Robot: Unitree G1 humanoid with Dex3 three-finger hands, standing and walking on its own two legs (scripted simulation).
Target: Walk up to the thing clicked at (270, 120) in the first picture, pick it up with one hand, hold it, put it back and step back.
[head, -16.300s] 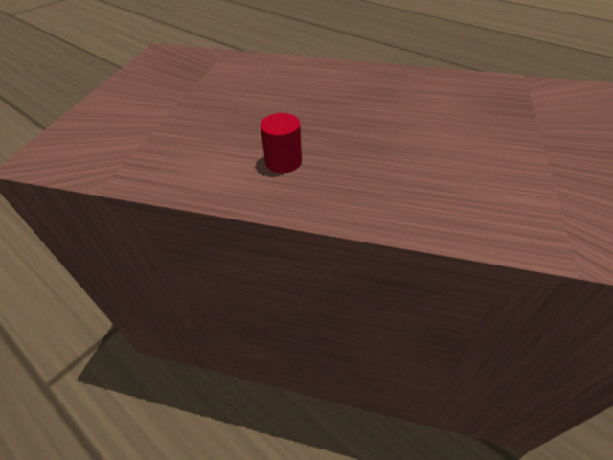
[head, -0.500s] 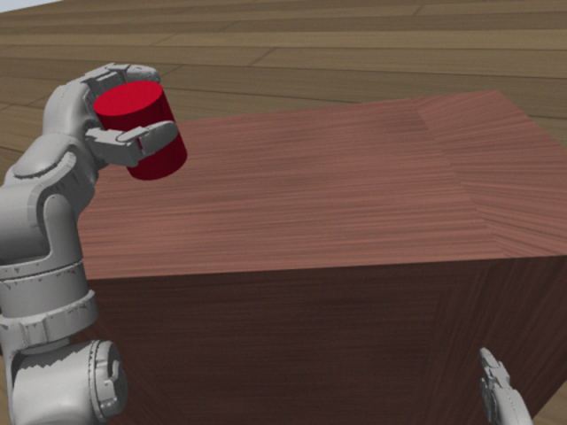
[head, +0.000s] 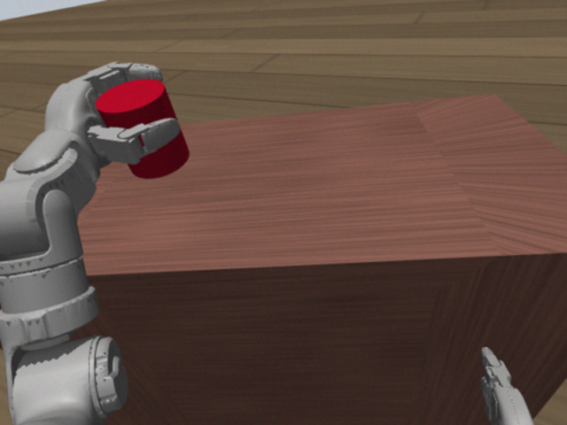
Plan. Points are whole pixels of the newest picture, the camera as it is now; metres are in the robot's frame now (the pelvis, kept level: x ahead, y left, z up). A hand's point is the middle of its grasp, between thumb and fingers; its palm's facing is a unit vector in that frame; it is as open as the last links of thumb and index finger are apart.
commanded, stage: hold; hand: left
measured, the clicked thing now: (146, 129) +0.34 +0.16 +0.33
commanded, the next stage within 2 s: crouch in 1.60 s
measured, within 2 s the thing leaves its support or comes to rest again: neither
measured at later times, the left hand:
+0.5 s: hand (141, 130) +0.34 +0.16 +0.33, palm faces +0.08 -1.00 -0.03, open 10.0 cm
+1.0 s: hand (148, 124) +0.35 +0.15 +0.33, palm faces +0.07 -1.00 -0.02, open 10.0 cm
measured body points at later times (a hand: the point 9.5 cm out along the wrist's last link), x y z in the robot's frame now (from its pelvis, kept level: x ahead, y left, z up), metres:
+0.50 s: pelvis -0.01 +0.00 +0.00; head -0.06 -0.04 +0.44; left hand +0.33 +0.21 +0.33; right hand +0.17 -0.25 -0.06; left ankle +0.03 +0.13 -0.72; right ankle +0.02 -0.14 -0.72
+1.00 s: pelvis +0.00 +0.00 +0.00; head -0.06 -0.04 +0.44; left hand +0.34 +0.21 +0.33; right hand +0.17 -0.25 -0.06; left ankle +0.03 +0.13 -0.72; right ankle +0.02 -0.14 -0.72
